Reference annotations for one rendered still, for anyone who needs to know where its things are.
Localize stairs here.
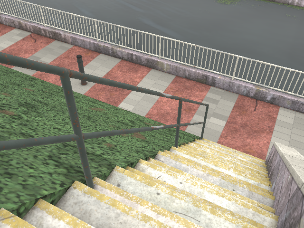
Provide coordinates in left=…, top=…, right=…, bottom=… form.
left=0, top=138, right=278, bottom=228

